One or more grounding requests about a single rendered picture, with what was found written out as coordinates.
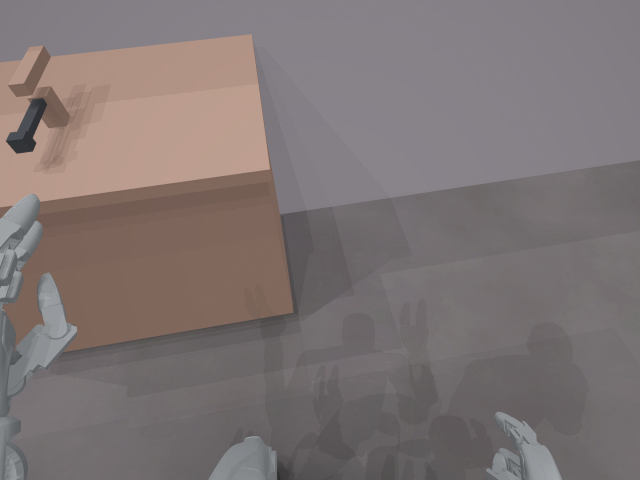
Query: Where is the tap lever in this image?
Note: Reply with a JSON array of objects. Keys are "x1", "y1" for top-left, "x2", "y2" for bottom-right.
[{"x1": 6, "y1": 98, "x2": 47, "y2": 154}]

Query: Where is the left robot shin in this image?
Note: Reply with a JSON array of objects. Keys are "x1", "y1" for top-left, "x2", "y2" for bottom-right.
[{"x1": 244, "y1": 436, "x2": 264, "y2": 444}]

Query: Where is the robot left thigh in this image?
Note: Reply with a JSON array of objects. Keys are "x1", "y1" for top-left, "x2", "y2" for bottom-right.
[{"x1": 208, "y1": 441, "x2": 277, "y2": 480}]

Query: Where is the counter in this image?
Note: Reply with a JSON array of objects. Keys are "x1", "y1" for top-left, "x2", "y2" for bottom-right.
[{"x1": 0, "y1": 34, "x2": 293, "y2": 352}]

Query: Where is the robot left forearm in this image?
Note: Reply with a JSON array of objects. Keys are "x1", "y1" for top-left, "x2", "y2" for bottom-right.
[{"x1": 0, "y1": 416, "x2": 28, "y2": 480}]

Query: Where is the robot left hand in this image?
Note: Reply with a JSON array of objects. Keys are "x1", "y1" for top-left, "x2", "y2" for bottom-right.
[{"x1": 0, "y1": 194, "x2": 77, "y2": 417}]

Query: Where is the robot right hand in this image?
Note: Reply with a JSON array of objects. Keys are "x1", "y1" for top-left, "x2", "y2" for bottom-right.
[{"x1": 486, "y1": 412, "x2": 562, "y2": 480}]

